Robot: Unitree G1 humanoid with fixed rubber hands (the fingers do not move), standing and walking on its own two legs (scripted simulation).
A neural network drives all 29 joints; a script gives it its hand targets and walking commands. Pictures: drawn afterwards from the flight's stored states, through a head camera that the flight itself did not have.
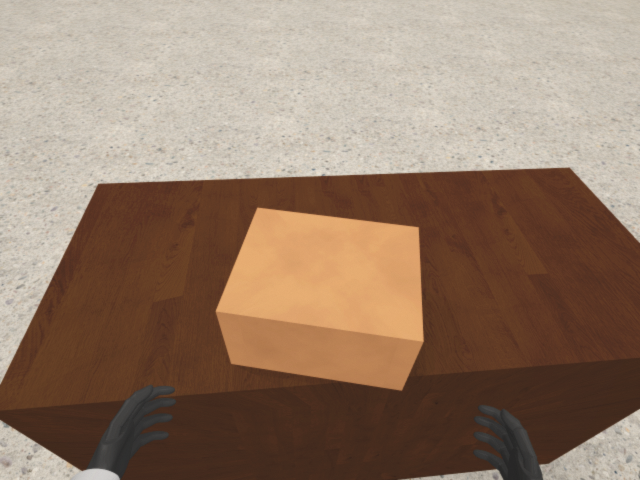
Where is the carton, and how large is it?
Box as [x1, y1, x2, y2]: [216, 208, 423, 390]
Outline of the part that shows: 257,208 216,309 216,314 231,363 401,390 423,341 418,227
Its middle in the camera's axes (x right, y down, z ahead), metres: +0.01 +0.08 +0.60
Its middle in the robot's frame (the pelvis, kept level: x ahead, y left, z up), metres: +0.39 +0.01 -0.02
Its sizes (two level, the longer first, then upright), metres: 0.264 0.206 0.145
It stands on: a pedestal, 0.69 m high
